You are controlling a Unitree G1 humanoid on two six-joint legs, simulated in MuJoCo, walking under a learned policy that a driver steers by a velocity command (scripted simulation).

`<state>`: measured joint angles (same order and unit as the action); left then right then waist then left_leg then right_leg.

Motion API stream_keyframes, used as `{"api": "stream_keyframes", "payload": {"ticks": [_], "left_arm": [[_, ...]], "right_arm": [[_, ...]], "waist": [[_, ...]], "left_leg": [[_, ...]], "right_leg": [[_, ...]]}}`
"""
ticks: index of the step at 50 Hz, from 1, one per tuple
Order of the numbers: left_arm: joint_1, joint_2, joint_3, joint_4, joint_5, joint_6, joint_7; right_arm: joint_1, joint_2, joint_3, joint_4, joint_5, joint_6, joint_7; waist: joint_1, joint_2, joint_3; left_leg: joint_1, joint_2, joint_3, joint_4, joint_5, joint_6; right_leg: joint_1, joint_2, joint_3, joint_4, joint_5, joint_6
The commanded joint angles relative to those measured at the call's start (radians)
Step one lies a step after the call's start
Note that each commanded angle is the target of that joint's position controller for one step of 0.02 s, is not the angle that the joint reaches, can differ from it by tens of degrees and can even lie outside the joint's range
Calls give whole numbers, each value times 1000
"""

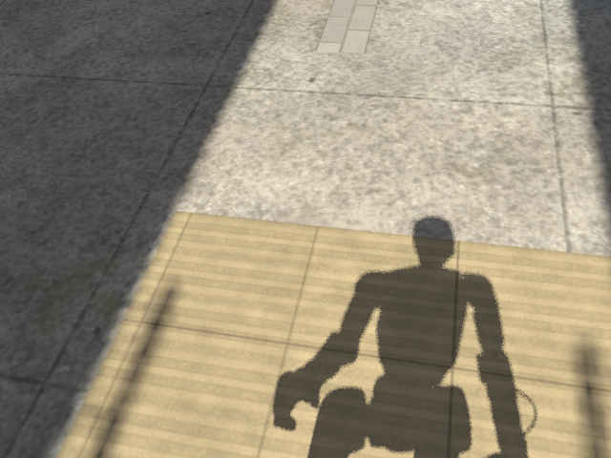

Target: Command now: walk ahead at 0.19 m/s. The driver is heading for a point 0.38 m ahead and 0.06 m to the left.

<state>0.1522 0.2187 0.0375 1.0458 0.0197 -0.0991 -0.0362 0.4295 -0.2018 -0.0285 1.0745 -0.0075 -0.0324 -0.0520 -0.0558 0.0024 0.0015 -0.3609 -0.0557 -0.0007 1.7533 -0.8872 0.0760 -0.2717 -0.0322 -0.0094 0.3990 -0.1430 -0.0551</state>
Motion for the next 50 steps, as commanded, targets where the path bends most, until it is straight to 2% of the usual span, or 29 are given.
{"api": "stream_keyframes", "payload": {"ticks": [1,2,3,4,5,6,7,8,9,10,12,13,14,15,16,17,18,19,20,21,24,26,33,35,50], "left_arm": [[370,149,19,31,-14,26,43],[330,157,25,16,-15,32,72],[252,115,5,-19,-5,23,73],[187,71,-19,-17,4,12,76],[172,53,-28,-18,1,3,75],[157,43,-36,-15,-11,-10,70],[150,41,-42,-15,-27,-16,64],[174,32,-43,-6,-43,-21,56],[213,28,-48,13,-49,-23,50],[238,22,-50,22,-51,-19,45],[265,9,-55,33,-38,-1,44],[267,11,-54,38,-30,7,46],[267,13,-53,42,-25,14,47],[298,15,-50,51,-16,16,46],[402,-6,-47,65,-10,18,47],[516,-54,-57,104,-22,40,50],[507,-48,-55,113,-21,60,54],[456,-28,-47,102,-10,72,54],[427,-29,-45,95,-5,78,54],[397,-38,-45,91,-5,81,54],[397,-55,-50,103,-11,72,60],[394,-53,-50,109,-12,68,65],[383,-70,-54,125,-9,79,73],[393,-68,-53,130,-3,80,69],[391,-92,-56,139,-3,77,69]], "right_arm": [[24,-67,6,-49,-20,13,1],[-17,-43,15,-58,-31,30,22],[-125,-88,3,-88,-52,36,31],[-181,-66,4,-103,-52,38,44],[-168,-11,21,-103,-49,42,51],[-134,28,34,-89,-51,39,55],[-115,48,46,-79,-35,34,51],[-110,24,43,-81,-14,29,49],[-104,12,44,-74,-1,21,48],[-106,-2,45,-70,3,20,45],[-140,-13,47,-69,-12,16,43],[-148,-16,46,-66,-18,12,43],[-132,-10,49,-59,-20,6,41],[-107,-26,50,-49,-23,-4,38],[-71,-75,39,-41,-28,-10,38],[-79,-54,44,-38,-12,2,35],[-117,-18,52,-47,-6,13,36],[-162,-15,50,-59,-11,20,38],[-180,-22,45,-56,-17,24,37],[-181,-31,41,-52,-18,25,33],[-156,-28,34,-32,-3,20,26],[-143,-21,32,-18,-4,17,25],[-122,-5,31,19,-9,27,21],[-102,0,30,34,-7,20,22],[-75,21,23,77,-8,31,26]], "waist": [[138,-182,-199],[107,-222,-190],[99,-84,-75],[46,-32,24],[18,-31,70],[7,-88,29],[-2,-130,-1],[2,-167,-24],[8,-165,-43],[15,-143,-38],[27,-96,5],[23,-72,45],[5,-48,58],[8,-17,49],[60,58,-4],[97,108,-73],[90,115,-60],[87,101,-1],[86,82,56],[81,70,73],[73,21,40],[68,1,20],[67,-26,53],[67,-30,60],[53,-15,131]], "left_leg": [[-742,60,0,144,142,3],[-692,82,10,124,223,-14],[-598,108,-67,-135,480,-34],[-441,120,-72,-393,627,-71],[-268,114,-2,-616,722,-80],[-158,98,20,-753,799,-75],[-67,84,33,-878,829,-71],[-12,65,42,-938,870,-59],[29,50,53,-963,898,-48],[51,48,54,-979,895,-39],[72,52,52,-1022,827,-21],[88,55,48,-1064,813,-17],[140,61,40,-1162,853,-12],[217,102,-15,-1226,1006,-7],[339,199,-105,-1199,1318,19],[392,254,-164,-1167,1428,81],[327,250,-179,-1199,1305,92],[246,221,-173,-1239,1116,71],[188,204,-170,-1271,1023,53],[167,190,-151,-1284,989,39],[197,163,-120,-1258,1022,30],[213,158,-110,-1248,1054,31],[185,145,-94,-1263,991,21],[175,144,-87,-1254,1005,27],[178,133,-105,-1318,805,3]], "right_leg": [[671,-360,244,172,821,-185],[486,-429,379,64,479,-270],[271,-362,300,7,387,-227],[36,-318,244,-42,493,-191],[-117,-228,132,-97,577,-161],[-115,-195,87,-93,671,-148],[-110,-170,45,-78,724,-132],[-73,-154,21,-56,803,-110],[-42,-149,15,-41,807,-91],[-29,-151,19,-32,768,-84],[-24,-164,46,-20,644,-84],[-33,-167,64,-4,587,-86],[-36,-157,65,27,523,-79],[-37,-123,61,64,441,-59],[-59,-85,49,99,277,-38],[-64,-51,38,98,-8,-17],[-23,-24,29,61,-178,-14],[-8,-10,35,26,-203,-14],[4,-8,37,15,-182,-16],[20,-18,42,-6,-136,-19],[81,-41,48,-21,-9,-16],[109,-47,45,-20,47,-11],[131,-57,36,-31,67,-10],[141,-62,36,-18,101,-6],[74,-63,51,-70,-91,-9]]}}
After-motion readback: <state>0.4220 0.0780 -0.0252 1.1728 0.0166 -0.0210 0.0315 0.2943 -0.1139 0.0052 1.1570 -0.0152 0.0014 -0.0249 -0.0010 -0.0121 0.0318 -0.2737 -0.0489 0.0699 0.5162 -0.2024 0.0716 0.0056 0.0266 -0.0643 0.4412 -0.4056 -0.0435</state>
